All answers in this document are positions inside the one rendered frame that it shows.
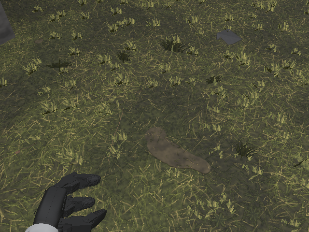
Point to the robot left hand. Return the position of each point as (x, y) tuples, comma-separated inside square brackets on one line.
[(57, 205)]

